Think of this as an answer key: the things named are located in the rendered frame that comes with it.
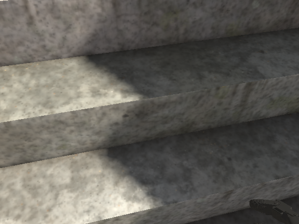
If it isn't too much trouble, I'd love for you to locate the robot right hand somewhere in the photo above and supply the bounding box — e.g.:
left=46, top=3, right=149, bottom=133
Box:
left=249, top=199, right=299, bottom=224

